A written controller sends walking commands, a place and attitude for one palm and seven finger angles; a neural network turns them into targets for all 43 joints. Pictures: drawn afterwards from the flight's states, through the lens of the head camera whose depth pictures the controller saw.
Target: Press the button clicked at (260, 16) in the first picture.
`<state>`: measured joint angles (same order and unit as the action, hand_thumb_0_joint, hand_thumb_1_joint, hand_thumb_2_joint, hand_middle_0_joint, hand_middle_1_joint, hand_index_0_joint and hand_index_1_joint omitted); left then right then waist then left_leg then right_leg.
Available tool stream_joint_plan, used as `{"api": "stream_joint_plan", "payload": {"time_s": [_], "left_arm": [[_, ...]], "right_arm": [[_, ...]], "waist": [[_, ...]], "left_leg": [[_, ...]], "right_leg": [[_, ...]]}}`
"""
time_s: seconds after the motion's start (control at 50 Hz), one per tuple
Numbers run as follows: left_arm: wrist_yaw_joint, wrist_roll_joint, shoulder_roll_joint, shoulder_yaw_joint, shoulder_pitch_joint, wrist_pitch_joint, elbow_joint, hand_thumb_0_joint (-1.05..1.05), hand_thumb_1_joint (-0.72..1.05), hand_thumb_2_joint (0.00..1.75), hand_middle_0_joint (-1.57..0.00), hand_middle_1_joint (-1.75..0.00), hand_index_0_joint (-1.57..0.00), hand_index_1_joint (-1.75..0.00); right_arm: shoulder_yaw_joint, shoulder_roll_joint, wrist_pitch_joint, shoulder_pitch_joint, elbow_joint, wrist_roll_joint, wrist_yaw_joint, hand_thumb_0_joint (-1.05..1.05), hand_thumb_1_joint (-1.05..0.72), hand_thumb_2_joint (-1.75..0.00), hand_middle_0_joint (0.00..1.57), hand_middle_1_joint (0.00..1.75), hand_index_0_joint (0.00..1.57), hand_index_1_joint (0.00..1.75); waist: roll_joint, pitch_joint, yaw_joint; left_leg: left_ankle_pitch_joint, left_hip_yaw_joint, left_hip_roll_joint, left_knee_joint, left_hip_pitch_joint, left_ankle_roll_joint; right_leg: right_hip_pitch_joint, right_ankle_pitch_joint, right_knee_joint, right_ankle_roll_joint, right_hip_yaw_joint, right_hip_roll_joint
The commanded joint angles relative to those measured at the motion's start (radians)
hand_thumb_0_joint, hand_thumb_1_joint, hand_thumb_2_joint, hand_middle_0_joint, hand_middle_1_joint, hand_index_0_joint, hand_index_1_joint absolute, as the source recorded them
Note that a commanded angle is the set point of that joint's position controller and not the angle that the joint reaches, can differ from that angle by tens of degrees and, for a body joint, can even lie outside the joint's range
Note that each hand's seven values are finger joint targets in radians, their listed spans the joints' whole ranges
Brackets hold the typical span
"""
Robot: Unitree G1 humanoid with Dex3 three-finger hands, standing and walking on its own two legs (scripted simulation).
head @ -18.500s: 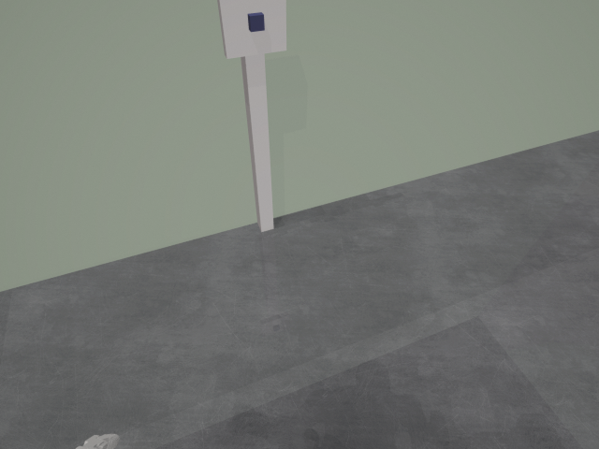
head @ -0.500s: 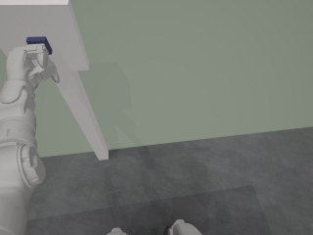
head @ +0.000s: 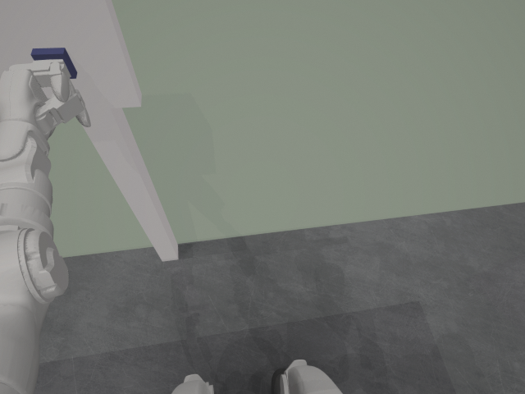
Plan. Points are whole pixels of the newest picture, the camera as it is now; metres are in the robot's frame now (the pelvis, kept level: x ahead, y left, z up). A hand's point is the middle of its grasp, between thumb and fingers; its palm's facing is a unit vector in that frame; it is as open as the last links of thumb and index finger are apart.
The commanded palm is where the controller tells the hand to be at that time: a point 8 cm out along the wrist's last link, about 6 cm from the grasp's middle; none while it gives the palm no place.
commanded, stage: pull the fist back off the button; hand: left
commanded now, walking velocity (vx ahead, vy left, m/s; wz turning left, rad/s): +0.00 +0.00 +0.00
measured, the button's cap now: (56, 60) +0.56 +0.24 +0.16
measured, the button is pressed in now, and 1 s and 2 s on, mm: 6 0 0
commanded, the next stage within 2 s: draw the hand back to the body in 0.94 s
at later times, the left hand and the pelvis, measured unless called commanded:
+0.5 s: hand (67, 123) +0.47 +0.22 +0.13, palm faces +0.07 -1.00 +0.01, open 3.2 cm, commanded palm +0.43 +0.26 +0.13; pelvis +0.03 +0.00 +0.01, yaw -2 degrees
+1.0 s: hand (68, 156) +0.42 +0.21 +0.13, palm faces +0.08 -1.00 +0.00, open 3.1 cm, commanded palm +0.39 +0.26 +0.13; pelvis +0.03 +0.00 +0.02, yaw +1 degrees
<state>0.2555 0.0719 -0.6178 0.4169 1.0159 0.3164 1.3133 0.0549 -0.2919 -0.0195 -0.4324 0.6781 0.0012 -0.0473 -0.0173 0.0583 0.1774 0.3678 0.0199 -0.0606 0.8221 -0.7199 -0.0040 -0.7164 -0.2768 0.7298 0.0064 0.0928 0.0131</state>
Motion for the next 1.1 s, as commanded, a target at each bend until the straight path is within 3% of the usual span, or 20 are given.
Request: {"api": "stream_joint_plan", "payload": {"time_s": [0.0, 0.12, 0.18, 0.2, 0.26, 0.32, 0.34, 0.4, 0.46, 0.52, 0.66, 0.68, 0.72, 0.82, 0.88, 0.94, 0.98, 1.0, 1.02, 1.08], "left_arm": [[-0.002, 0.036, -0.252, 0.031, 0.526, 0.078, -0.29, 0.0, 0.9, 0.9, -1.3, -1.5, -1.3, -1.5], [0.012, 0.054, -0.23, 0.037, 0.416, 0.068, -0.334, 0.0, 0.9, 0.9, -1.3, -1.5, -1.3, -1.5], [0.015, 0.065, -0.244, 0.071, 0.324, 0.069, -0.392, 0.0, 0.9, 0.9, -1.3, -1.5, -1.3, -1.5], [0.019, 0.069, -0.204, 0.046, 0.296, 0.067, -0.408, 0.0, 0.9, 0.9, -1.3, -1.5, -1.3, -1.5], [0.022, 0.089, -0.2, 0.07, 0.187, 0.054, -0.431, 0.0, 0.9, 0.9, -1.3, -1.5, -1.3, -1.5], [0.03, 0.099, -0.162, 0.048, 0.133, 0.036, -0.48, 0.0, 0.9, 0.9, -1.3, -1.5, -1.3, -1.5], [0.029, 0.104, -0.166, 0.061, 0.094, 0.027, -0.483, 0.0, 0.9, 0.9, -1.3, -1.5, -1.3, -1.5], [0.035, 0.122, -0.134, 0.053, 0.03, 0.02, -0.589, 0.0, 0.9, 0.9, -1.3, -1.5, -1.3, -1.5], [0.036, 0.141, -0.057, 0.004, -0.004, -0.001, -0.645, 0.0, 0.9, 0.9, -1.3, -1.5, -1.3, -1.5], [0.028, 0.151, -0.019, -0.022, -0.019, -0.018, -0.726, 0.0, 0.9, 0.9, -1.3, -1.5, -1.3, -1.5], [0.001, 0.156, 0.033, -0.049, -0.118, -0.046, -0.842, 0.0, 0.9, 0.9, -1.3, -1.5, -1.3, -1.5], [-0.003, 0.158, 0.033, -0.05, -0.135, -0.047, -0.857, 0.0, 0.9, 0.9, -1.3, -1.5, -1.3, -1.5], [-0.006, 0.157, 0.063, -0.076, -0.149, -0.056, -0.873, 0.0, 0.9, 0.9, -1.3, -1.5, -1.3, -1.5], [-0.022, 0.157, 0.083, -0.083, -0.191, -0.07, -0.905, 0.0, 0.9, 0.9, -1.3, -1.5, -1.3, -1.5], [-0.031, 0.154, 0.021, -0.04, -0.134, -0.077, -0.858, 0.0, 0.9, 0.9, -1.3, -1.5, -1.3, -1.5], [-0.022, 0.145, 0.05, -0.078, -0.083, -0.062, -0.875, 0.0, 0.9, 0.9, -1.3, -1.5, -1.3, -1.5], [-0.017, 0.146, 0.074, -0.101, -0.082, -0.049, -0.875, 0.0, 0.9, 0.9, -1.3, -1.5, -1.3, -1.5], [-0.017, 0.151, 0.063, -0.078, -0.125, -0.052, -0.835, 0.0, 0.9, 0.9, -1.3, -1.5, -1.3, -1.5], [-0.015, 0.155, 0.067, -0.082, -0.123, -0.057, -0.803, 0.0, 0.9, 0.9, -1.3, -1.5, -1.3, -1.5], [-0.005, 0.161, 0.03, -0.032, -0.275, -0.068, -0.854, 0.0, 0.9, 0.9, -1.3, -1.5, -1.3, -1.5]], "right_arm": [[-0.071, -0.176, -0.024, -0.137, -0.063, 0.0, -0.007, 0.0, -0.9, -0.9, 0.2, 0.3, 0.2, 0.3], [-0.076, -0.168, -0.012, -0.111, -0.085, -0.011, -0.006, 0.0, -0.9, -0.9, 0.2, 0.3, 0.2, 0.3], [-0.082, -0.164, -0.007, -0.098, -0.105, -0.013, -0.007, 0.0, -0.9, -0.9, 0.2, 0.3, 0.2, 0.3], [-0.079, -0.156, -0.007, -0.088, -0.112, -0.015, -0.003, 0.0, -0.9, -0.9, 0.2, 0.3, 0.2, 0.3], [-0.083, -0.154, 0.0, -0.068, -0.13, -0.021, -0.004, 0.0, -0.9, -0.9, 0.2, 0.3, 0.2, 0.3], [-0.082, -0.148, 0.003, -0.041, -0.149, -0.027, -0.005, 0.0, -0.9, -0.9, 0.2, 0.3, 0.2, 0.3], [-0.084, -0.149, 0.006, -0.038, -0.156, -0.029, -0.006, 0.0, -0.9, -0.9, 0.2, 0.3, 0.2, 0.3], [-0.088, -0.14, 0.003, -0.01, -0.177, -0.035, -0.009, 0.0, -0.9, -0.9, 0.2, 0.3, 0.2, 0.3], [-0.086, -0.132, -0.003, 0.016, -0.182, -0.039, -0.011, 0.0, -0.9, -0.9, 0.2, 0.3, 0.2, 0.3], [-0.086, -0.126, -0.009, 0.035, -0.183, -0.042, -0.015, 0.0, -0.9, -0.9, 0.2, 0.3, 0.2, 0.3], [-0.081, -0.115, -0.026, 0.089, -0.191, -0.043, -0.016, 0.0, -0.9, -0.9, 0.2, 0.3, 0.2, 0.3], [-0.081, -0.117, -0.027, 0.092, -0.193, -0.044, -0.017, 0.0, -0.9, -0.9, 0.2, 0.3, 0.2, 0.3], [-0.075, -0.111, -0.032, 0.113, -0.196, -0.046, -0.016, 0.0, -0.9, -0.9, 0.2, 0.3, 0.2, 0.3], [-0.068, -0.105, -0.046, 0.147, -0.203, -0.047, -0.021, 0.0, -0.9, -0.9, 0.2, 0.3, 0.2, 0.3], [-0.064, -0.115, -0.046, 0.145, -0.186, -0.044, -0.032, 0.0, -0.9, -0.9, 0.2, 0.3, 0.2, 0.3], [-0.059, -0.105, -0.055, 0.153, -0.185, -0.045, -0.036, 0.0, -0.9, -0.9, 0.2, 0.3, 0.2, 0.3], [-0.064, -0.104, -0.062, 0.143, -0.182, -0.043, -0.035, 0.0, -0.9, -0.9, 0.2, 0.3, 0.2, 0.3], [-0.063, -0.107, -0.064, 0.143, -0.179, -0.044, -0.034, 0.0, -0.9, -0.9, 0.2, 0.3, 0.2, 0.3], [-0.06, -0.11, -0.063, 0.143, -0.175, -0.045, -0.035, 0.0, -0.9, -0.9, 0.2, 0.3, 0.2, 0.3], [-0.066, -0.111, -0.066, 0.151, -0.201, -0.045, -0.027, 0.0, -0.9, -0.9, 0.2, 0.3, 0.2, 0.3]], "waist": [[-0.132, 0.433, 0.023], [-0.108, 0.393, -0.006], [-0.106, 0.44, -0.044], [-0.13, 0.441, -0.048], [-0.055, 0.411, -0.073], [-0.073, 0.374, -0.081], [-0.038, 0.368, -0.089], [-0.07, 0.4, -0.104], [-0.048, 0.35, -0.1], [-0.079, 0.367, -0.101], [-0.064, 0.336, -0.121], [-0.032, 0.34, -0.12], [-0.068, 0.314, -0.121], [-0.044, 0.287, -0.13], [0.006, 0.253, -0.121], [-0.074, 0.282, -0.121], [-0.042, 0.31, -0.114], [-0.032, 0.3, -0.129], [-0.016, 0.275, -0.121], [-0.034, 0.337, -0.17]], "left_leg": [[-0.151, -0.059, 0.035, -0.123, 0.271, -0.023], [-0.146, -0.041, 0.034, -0.137, 0.253, -0.024], [-0.205, -0.029, 0.038, -0.137, 0.275, -0.026], [-0.229, -0.026, 0.039, -0.142, 0.294, -0.024], [-0.249, -0.012, 0.039, -0.148, 0.267, -0.027], [-0.266, -0.002, 0.04, -0.161, 0.275, -0.028], [-0.265, -0.003, 0.039, -0.165, 0.269, -0.028], [-0.315, 0.005, 0.042, -0.169, 0.318, -0.028], [-0.332, -0.002, 0.039, -0.178, 0.338, -0.025], [-0.371, -0.003, 0.041, -0.179, 0.385, -0.023], [-0.391, -0.017, 0.042, -0.197, 0.412, -0.014], [-0.394, -0.018, 0.042, -0.194, 0.417, -0.017], [-0.376, -0.017, 0.045, -0.203, 0.418, -0.013], [-0.321, -0.019, 0.049, -0.219, 0.41, -0.012], [-0.25, -0.022, 0.05, -0.226, 0.376, -0.016], [-0.267, -0.022, 0.055, -0.224, 0.403, -0.012], [-0.289, -0.028, 0.052, -0.217, 0.424, -0.013], [-0.279, -0.03, 0.052, -0.221, 0.41, -0.011], [-0.262, -0.026, 0.054, -0.222, 0.391, -0.012], [-0.313, -0.019, 0.056, -0.23, 0.401, -0.013]], "right_leg": [[0.189, 0.095, -0.093, 0.006, -0.074, -0.041], [0.224, 0.112, -0.097, 0.007, -0.072, -0.041], [0.29, 0.18, -0.088, 0.011, -0.076, -0.041], [0.291, 0.203, -0.085, 0.012, -0.072, -0.041], [0.34, 0.245, -0.089, 0.01, -0.072, -0.042], [0.349, 0.276, -0.092, 0.011, -0.07, -0.038], [0.361, 0.276, -0.094, 0.011, -0.068, -0.038], [0.392, 0.327, -0.093, 0.014, -0.071, -0.036], [0.375, 0.331, -0.102, 0.014, -0.059, -0.036], [0.38, 0.354, -0.103, 0.014, -0.059, -0.032], [0.401, 0.353, -0.108, 0.018, -0.048, -0.026], [0.413, 0.359, -0.109, 0.018, -0.049, -0.028], [0.403, 0.345, -0.115, 0.017, -0.049, -0.024], [0.415, 0.307, -0.124, 0.018, -0.047, -0.021], [0.406, 0.25, -0.137, 0.016, -0.052, -0.02], [0.407, 0.258, -0.132, 0.021, -0.056, -0.016], [0.409, 0.27, -0.13, 0.02, -0.052, -0.021], [0.412, 0.262, -0.13, 0.021, -0.051, -0.02], [0.407, 0.258, -0.134, 0.019, -0.052, -0.019], [0.483, 0.307, -0.127, 0.024, -0.054, -0.017]]}}
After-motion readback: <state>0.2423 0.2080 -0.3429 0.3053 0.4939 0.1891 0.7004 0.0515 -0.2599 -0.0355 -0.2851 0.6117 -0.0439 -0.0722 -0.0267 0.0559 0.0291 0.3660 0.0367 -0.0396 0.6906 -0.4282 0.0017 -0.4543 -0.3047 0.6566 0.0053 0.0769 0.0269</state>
